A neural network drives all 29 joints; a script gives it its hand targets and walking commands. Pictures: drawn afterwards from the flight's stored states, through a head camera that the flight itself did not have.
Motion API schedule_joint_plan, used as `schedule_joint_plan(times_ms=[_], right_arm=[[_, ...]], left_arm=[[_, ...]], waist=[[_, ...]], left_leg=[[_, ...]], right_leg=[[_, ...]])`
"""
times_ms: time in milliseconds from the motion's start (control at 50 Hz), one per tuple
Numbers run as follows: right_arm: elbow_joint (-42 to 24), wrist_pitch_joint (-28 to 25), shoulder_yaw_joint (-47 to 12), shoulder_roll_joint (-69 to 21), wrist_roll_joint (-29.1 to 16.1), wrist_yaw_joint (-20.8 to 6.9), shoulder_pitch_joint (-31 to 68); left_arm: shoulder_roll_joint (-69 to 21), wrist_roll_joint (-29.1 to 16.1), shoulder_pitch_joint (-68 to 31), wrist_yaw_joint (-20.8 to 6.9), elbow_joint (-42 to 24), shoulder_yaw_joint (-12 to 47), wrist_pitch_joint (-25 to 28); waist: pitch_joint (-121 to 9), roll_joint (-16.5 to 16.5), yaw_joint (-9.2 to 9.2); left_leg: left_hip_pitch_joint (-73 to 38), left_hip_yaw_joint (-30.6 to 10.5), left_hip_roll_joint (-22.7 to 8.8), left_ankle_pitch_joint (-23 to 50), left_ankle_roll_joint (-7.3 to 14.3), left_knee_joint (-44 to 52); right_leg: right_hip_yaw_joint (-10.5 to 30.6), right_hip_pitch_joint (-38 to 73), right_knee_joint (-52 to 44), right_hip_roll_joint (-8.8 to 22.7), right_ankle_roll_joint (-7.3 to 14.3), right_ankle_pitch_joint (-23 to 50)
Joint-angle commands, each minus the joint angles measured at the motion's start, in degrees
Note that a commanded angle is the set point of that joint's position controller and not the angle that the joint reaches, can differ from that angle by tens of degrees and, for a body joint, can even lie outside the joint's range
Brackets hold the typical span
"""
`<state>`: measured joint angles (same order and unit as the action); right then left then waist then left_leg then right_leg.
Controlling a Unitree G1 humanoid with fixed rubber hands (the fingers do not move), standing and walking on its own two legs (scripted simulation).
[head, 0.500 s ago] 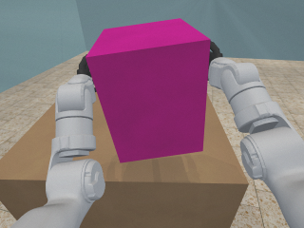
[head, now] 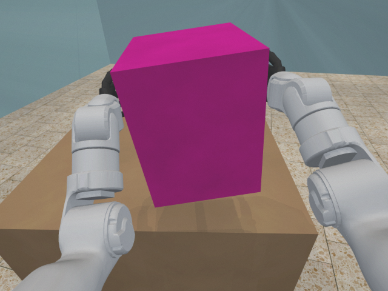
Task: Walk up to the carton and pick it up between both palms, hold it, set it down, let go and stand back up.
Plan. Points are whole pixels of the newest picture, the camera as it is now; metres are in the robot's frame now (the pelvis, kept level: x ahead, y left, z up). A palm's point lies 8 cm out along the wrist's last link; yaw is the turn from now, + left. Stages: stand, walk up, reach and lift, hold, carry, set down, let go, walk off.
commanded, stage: hold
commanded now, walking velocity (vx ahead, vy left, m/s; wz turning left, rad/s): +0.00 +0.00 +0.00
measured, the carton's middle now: (194, 111) +0.42 -0.01 +0.26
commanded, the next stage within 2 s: none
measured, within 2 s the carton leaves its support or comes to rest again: neither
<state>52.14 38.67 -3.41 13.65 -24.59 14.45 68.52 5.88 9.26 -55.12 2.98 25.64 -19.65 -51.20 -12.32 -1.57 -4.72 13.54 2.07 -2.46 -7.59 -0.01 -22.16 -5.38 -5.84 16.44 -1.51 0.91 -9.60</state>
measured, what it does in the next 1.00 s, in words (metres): stands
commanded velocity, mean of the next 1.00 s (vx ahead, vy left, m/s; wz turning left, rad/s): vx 0.00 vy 0.00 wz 0.00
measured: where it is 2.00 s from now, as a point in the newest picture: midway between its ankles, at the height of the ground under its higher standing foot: outside the picture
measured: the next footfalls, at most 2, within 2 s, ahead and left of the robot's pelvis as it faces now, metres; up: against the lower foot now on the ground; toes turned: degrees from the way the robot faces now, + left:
none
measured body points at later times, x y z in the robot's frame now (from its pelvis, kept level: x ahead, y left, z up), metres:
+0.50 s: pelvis +0.00 +0.00 +0.00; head -0.09 +0.01 +0.44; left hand +0.39 +0.15 +0.30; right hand +0.39 -0.16 +0.32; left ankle +0.05 +0.11 -0.75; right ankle -0.01 -0.10 -0.75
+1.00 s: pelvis +0.00 +0.00 +0.00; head -0.09 +0.01 +0.44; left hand +0.39 +0.15 +0.30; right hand +0.39 -0.16 +0.32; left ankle +0.05 +0.11 -0.75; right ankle -0.01 -0.10 -0.75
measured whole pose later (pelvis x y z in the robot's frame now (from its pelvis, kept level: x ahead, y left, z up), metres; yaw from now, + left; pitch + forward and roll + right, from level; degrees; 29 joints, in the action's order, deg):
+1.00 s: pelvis +0.00 +0.00 +0.00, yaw +0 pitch -1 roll -2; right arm 52.1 39.1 -3.4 13.8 -24.5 14.5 68.7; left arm 5.7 9.4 -55.6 3.1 25.9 -20.1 -51.3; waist -12.1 -1.5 -4.6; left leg 13.5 2.2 -2.4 -7.7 0.2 -22.2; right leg -5.0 -6.0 16.5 -1.5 0.8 -9.6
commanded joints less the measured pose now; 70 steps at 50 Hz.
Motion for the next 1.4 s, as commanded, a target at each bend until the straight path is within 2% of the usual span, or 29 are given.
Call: schedule_joint_plan(times_ms=[0,60,100,120,160,240,300,340,400,440,500,540,640,700,720,760,780,840,940,1020,1100,1200,1220,1240,1260,1300,1340,1360,1380], right_arm=[[-23.71,-2.31,-7.27,-39.71,-11.07,-8.28,43.97],[-21.09,-1.92,-5.98,-38.76,-9.65,-8.41,42.72],[-19.94,-1.96,-5.25,-38.34,-9.25,-8.60,42.94],[-19.91,-2.05,-5.56,-39.09,-9.22,-8.55,43.38],[-23.04,-2.60,-6.05,-39.34,-10.05,-8.31,44.49],[-21.85,-2.08,-6.48,-40.28,-9.52,-7.78,43.46],[-20.27,-1.86,-6.23,-38.90,-9.87,-7.89,42.81],[-19.23,-1.90,-4.60,-37.72,-8.88,-7.95,43.13],[-18.99,-2.23,-4.73,-38.98,-8.94,-8.42,44.38],[-20.98,-2.58,-6.04,-39.61,-9.66,-8.51,44.17],[-21.03,-2.31,-6.26,-39.70,-9.79,-8.24,44.34],[-21.46,-2.36,-6.12,-39.56,-10.34,-8.28,43.73],[-22.93,-2.36,-7.15,-39.82,-10.38,-7.86,43.91],[-22.62,-2.18,-6.47,-38.91,-10.39,-7.87,43.12],[-23.49,-2.31,-6.61,-39.20,-10.18,-7.73,44.09],[-24.53,-2.42,-6.08,-38.89,-9.87,-7.60,44.14],[-23.25,-2.04,-5.55,-38.42,-9.97,-7.65,42.91],[-20.83,-1.80,-4.49,-37.59,-9.17,-8.29,43.57],[-20.65,-2.00,-6.83,-39.40,-10.08,-8.47,44.03],[-24.08,-2.23,-7.23,-39.06,-11.29,-8.25,43.89],[-21.74,-2.15,-6.01,-39.17,-9.85,-8.79,44.97],[-21.30,-2.06,-6.13,-38.73,-10.21,-8.15,43.82],[-21.95,-2.01,-6.54,-38.89,-10.30,-8.03,43.92],[-20.14,-1.60,-5.47,-37.89,-10.13,-8.01,42.87],[-19.91,-1.72,-5.14,-38.02,-9.72,-8.28,43.56],[-20.16,-1.84,-4.49,-38.06,-9.31,-8.32,43.76],[-19.98,-1.91,-4.87,-37.63,-9.58,-8.23,43.52],[-20.88,-2.02,-5.75,-38.34,-9.90,-8.20,44.17],[-20.62,-2.10,-5.33,-38.20,-9.85,-8.17,44.41]], left_arm=[[-30.93,-12.94,-52.22,-8.32,-13.47,21.77,5.39],[-30.45,-11.95,-51.75,-8.15,-10.95,20.51,4.97],[-30.99,-12.05,-51.55,-8.36,-10.15,20.89,4.77],[-30.50,-11.80,-52.42,-8.60,-10.24,20.33,5.04],[-31.06,-12.98,-52.63,-8.58,-12.45,21.81,5.36],[-29.69,-12.20,-51.99,-8.49,-10.24,20.26,5.64],[-29.75,-11.54,-50.53,-9.03,-9.29,19.55,4.94],[-30.13,-11.27,-50.63,-9.35,-8.24,19.87,4.72],[-30.59,-11.93,-53.33,-8.91,-9.45,20.16,5.43],[-31.53,-12.79,-52.19,-8.58,-10.57,21.39,5.51],[-30.24,-12.14,-52.19,-8.57,-9.70,20.02,5.46],[-30.63,-12.71,-52.89,-8.27,-12.09,21.03,5.59],[-29.79,-11.88,-50.82,-8.72,-10.92,19.96,5.20],[-30.82,-12.06,-51.51,-8.44,-11.84,20.99,4.93],[-30.42,-12.08,-50.80,-8.54,-10.40,20.45,4.85],[-31.40,-12.71,-50.95,-8.50,-11.15,21.90,5.03],[-31.68,-12.92,-51.87,-8.45,-12.65,22.63,5.04],[-31.96,-12.55,-52.13,-8.56,-10.24,21.82,4.65],[-30.22,-11.60,-51.35,-8.48,-10.09,19.72,5.01],[-31.91,-12.99,-51.93,-8.23,-13.99,22.45,5.14],[-30.99,-12.10,-52.36,-8.25,-10.88,20.37,4.82],[-30.27,-11.68,-51.14,-8.64,-10.11,20.30,4.80],[-30.01,-11.71,-50.79,-8.81,-10.35,20.10,4.79],[-30.45,-11.73,-50.76,-8.90,-10.07,20.40,4.63],[-30.88,-11.45,-51.26,-8.99,-9.43,20.10,4.63],[-31.23,-12.07,-52.53,-9.03,-10.53,20.88,4.96],[-31.24,-11.76,-51.39,-9.01,-10.04,20.90,4.81],[-30.77,-11.62,-51.10,-9.02,-9.62,20.15,4.82],[-30.87,-11.84,-51.98,-8.97,-10.48,20.65,5.04]], waist=[[-23.64,-1.31,-0.50],[-18.98,-0.72,-0.34],[-17.98,-1.81,-0.50],[-18.52,-1.50,0.08],[-22.34,-2.07,-0.73],[-20.15,0.68,-0.45],[-18.32,-0.42,-0.09],[-17.10,-1.80,-0.86],[-18.99,-1.56,-0.61],[-21.79,-1.46,-0.69],[-21.04,-0.59,-0.05],[-22.03,-1.88,-0.39],[-20.31,0.23,0.35],[-21.02,-1.45,-0.95],[-20.18,-0.57,-0.40],[-20.99,-1.61,-1.14],[-21.42,-2.89,-1.86],[-18.92,-3.40,-1.47],[-20.30,-0.13,0.66],[-24.27,-2.22,-0.68],[-20.28,-0.68,0.49],[-20.06,-1.03,0.10],[-20.97,-0.36,0.21],[-19.44,-1.45,-0.81],[-17.84,-1.64,-0.40],[-19.01,-2.35,-1.28],[-19.48,-2.38,-1.30],[-20.15,-1.88,-0.19],[-20.64,-1.86,-0.67]], left_leg=[[-14.32,-4.22,3.89,11.92,-3.25,-0.42],[-12.40,-4.00,3.64,7.95,-2.76,1.06],[-11.36,-3.99,3.58,6.59,-2.91,1.44],[-11.01,-3.85,3.79,6.15,-2.62,1.41],[-12.77,-4.28,3.96,8.96,-2.89,0.41],[-12.71,-3.95,4.13,8.52,-2.11,0.54],[-12.11,-3.88,3.89,8.36,-2.47,0.95],[-11.38,-3.95,3.84,6.55,-2.86,1.43],[-10.96,-3.89,3.71,5.44,-2.43,1.66],[-12.50,-4.10,3.72,8.61,-2.82,0.63],[-12.28,-3.92,3.92,7.90,-2.34,0.74],[-13.02,-4.25,3.83,9.72,-2.82,0.35],[-12.60,-4.03,4.07,9.60,-2.11,0.48],[-13.60,-4.22,4.02,10.01,-2.87,0.15],[-12.75,-3.95,4.08,8.94,-2.45,0.34],[-12.94,-4.18,3.86,9.13,-2.83,0.33],[-13.28,-4.30,3.68,8.83,-3.29,0.45],[-11.56,-4.27,3.43,5.27,-3.06,1.47],[-12.45,-4.07,3.68,9.32,-2.29,0.63],[-14.75,-4.36,3.74,12.91,-3.37,-0.52],[-11.62,-4.04,3.59,6.52,-2.28,1.36],[-13.36,-3.98,3.95,9.80,-2.64,0.29],[-13.27,-3.93,3.99,9.67,-2.51,0.31],[-12.90,-4.12,3.73,9.00,-2.95,0.76],[-11.74,-3.92,3.57,7.99,-2.92,1.16],[-11.49,-3.99,3.79,7.85,-3.20,1.02],[-12.44,-4.22,3.74,8.93,-3.30,0.70],[-11.78,-3.99,3.98,8.90,-2.90,0.58],[-12.37,-4.00,3.93,9.07,-3.01,0.58]], right_leg=[[5.24,2.01,-0.62,-3.38,-4.72,13.97],[5.27,0.02,-1.34,-3.23,-4.45,9.95],[5.65,-0.04,-1.63,-2.93,-4.00,8.71],[5.72,0.66,-1.57,-2.66,-4.30,8.88],[5.60,1.81,-1.16,-2.84,-4.47,11.82],[5.82,1.09,-1.32,-2.64,-4.99,12.24],[5.90,1.44,-1.52,-2.58,-4.48,11.65],[5.99,0.52,-1.97,-2.40,-4.08,9.53],[5.81,0.35,-1.68,-2.64,-4.10,7.63],[5.88,0.83,-1.19,-2.89,-4.13,11.22],[5.63,1.23,-1.36,-2.85,-4.58,10.81],[5.57,1.32,-1.08,-3.01,-4.30,11.47],[5.82,1.69,-1.41,-2.87,-4.78,12.42],[5.81,1.28,-1.62,-2.87,-4.50,12.26],[5.81,0.90,-1.77,-2.74,-4.62,11.63],[5.71,1.02,-1.53,-2.89,-4.31,11.91],[5.60,0.96,-1.36,-3.02,-4.19,11.13],[5.73,-0.26,-1.70,-2.71,-3.84,7.44],[5.86,1.81,-1.04,-2.90,-4.39,12.18],[5.77,2.30,-0.75,-3.46,-4.23,14.16],[5.61,0.39,-1.67,-3.04,-4.19,8.30],[5.81,1.51,-1.42,-2.80,-4.50,12.50],[5.87,2.18,-1.27,-2.86,-4.66,12.64],[5.91,1.66,-1.59,-2.95,-4.16,11.56],[5.68,0.75,-1.64,-3.04,-4.00,9.86],[5.86,1.21,-1.61,-2.75,-3.99,10.38],[5.90,1.21,-1.41,-2.92,-4.03,11.66],[5.98,2.00,-1.38,-2.77,-4.27,11.73],[5.91,1.46,-1.23,-2.87,-4.32,11.98]])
